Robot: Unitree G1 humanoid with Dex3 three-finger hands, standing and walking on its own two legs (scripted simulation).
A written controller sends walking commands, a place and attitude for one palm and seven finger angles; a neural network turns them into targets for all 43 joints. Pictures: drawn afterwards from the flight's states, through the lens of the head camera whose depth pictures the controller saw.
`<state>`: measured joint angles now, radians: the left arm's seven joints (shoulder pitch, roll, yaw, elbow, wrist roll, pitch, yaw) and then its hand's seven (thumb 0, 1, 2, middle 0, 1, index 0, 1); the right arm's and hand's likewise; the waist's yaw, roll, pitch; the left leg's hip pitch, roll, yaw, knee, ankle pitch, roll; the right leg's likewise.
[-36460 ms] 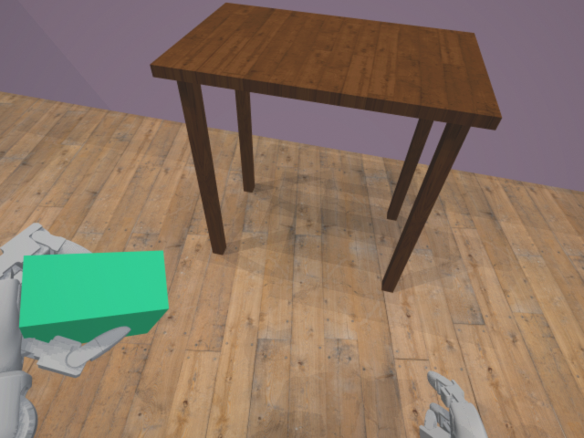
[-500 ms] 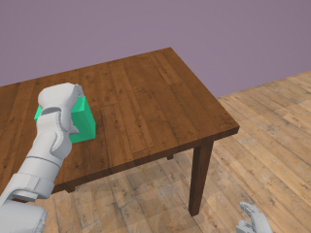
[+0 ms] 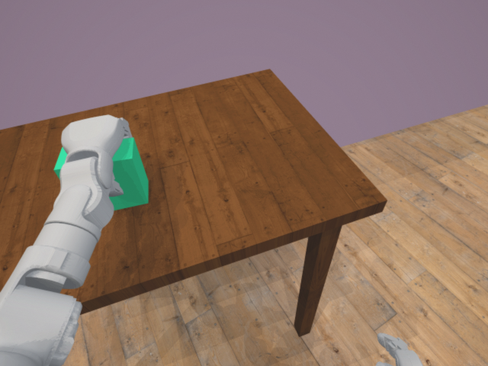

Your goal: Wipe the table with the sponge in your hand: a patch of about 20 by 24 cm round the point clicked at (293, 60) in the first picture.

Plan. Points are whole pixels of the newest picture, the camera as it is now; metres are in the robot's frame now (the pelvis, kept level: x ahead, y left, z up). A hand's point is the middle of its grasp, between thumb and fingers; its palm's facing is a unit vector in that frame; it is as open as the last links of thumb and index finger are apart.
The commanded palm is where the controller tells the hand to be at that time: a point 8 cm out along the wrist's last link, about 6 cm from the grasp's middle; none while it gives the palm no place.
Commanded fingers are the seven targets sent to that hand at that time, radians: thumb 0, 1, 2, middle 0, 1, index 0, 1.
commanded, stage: wipe forward along the third lane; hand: left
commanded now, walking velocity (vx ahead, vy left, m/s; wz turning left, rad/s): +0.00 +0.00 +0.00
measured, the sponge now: (111, 184) +0.39 +0.28 +0.10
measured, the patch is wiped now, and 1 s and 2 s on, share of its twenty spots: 0.95 0.95 0.95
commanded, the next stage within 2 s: wipe back along the third lane in 0.20 s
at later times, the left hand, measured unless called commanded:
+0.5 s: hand (104, 151) +0.43 +0.29 +0.15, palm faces +0.03 -0.01 -1.00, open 10.0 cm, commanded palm +0.38 +0.28 +0.17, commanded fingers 0.00 0.10 1.30 -1.20 -1.60 -1.20 -1.60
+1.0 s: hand (100, 167) +0.39 +0.27 +0.15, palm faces +0.13 -0.08 -0.99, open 10.0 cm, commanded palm +0.33 +0.26 +0.17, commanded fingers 0.00 0.10 1.30 -1.20 -1.60 -1.20 -1.60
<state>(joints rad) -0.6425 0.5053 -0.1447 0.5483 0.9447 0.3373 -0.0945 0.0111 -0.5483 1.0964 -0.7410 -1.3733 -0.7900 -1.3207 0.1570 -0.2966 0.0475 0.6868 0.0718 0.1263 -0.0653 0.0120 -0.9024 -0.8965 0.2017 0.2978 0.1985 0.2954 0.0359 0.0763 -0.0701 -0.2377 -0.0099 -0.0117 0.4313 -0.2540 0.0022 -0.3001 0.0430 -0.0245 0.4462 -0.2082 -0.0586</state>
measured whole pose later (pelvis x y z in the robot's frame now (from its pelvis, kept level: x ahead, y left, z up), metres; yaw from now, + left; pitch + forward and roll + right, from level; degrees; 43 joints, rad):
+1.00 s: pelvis +0.04 +0.04 +0.00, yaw +0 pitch +3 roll -1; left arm -0.37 0.43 -0.23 0.03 0.96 0.58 -0.07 0.01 -0.49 1.08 -0.67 -1.44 -0.71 -1.40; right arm 0.02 -0.28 0.07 0.60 0.08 0.15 0.02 0.01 -0.90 -0.90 0.20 0.30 0.19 0.30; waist 0.10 0.09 -0.08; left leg -0.15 -0.05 0.00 0.41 -0.31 0.05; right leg -0.21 0.01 -0.01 0.42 -0.26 -0.01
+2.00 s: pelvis +0.02 +0.00 +0.00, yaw -2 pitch +0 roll +1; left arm 0.04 0.42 -0.15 -0.38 0.89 0.60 0.02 0.01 -0.47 1.06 -0.64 -1.45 -0.72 -1.36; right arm 0.04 -0.29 0.07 0.58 0.07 0.19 0.02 0.01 -0.90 -0.90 0.20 0.30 0.20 0.30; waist 0.10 0.12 -0.05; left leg -0.12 0.00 0.03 0.45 -0.31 0.00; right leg -0.21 0.06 0.01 0.49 -0.27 -0.06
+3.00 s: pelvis -0.01 +0.02 +0.00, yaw +0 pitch -3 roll +0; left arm -0.05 0.58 -0.04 -0.21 0.87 0.45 -0.15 0.00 -0.52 1.07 -0.71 -1.38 -0.79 -1.29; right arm 0.04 -0.28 0.08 0.64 0.05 0.09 -0.06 0.01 -0.90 -0.90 0.20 0.30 0.20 0.30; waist 0.13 0.11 0.00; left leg -0.12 -0.03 -0.01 0.42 -0.25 0.02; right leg -0.18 0.02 -0.02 0.44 -0.21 -0.04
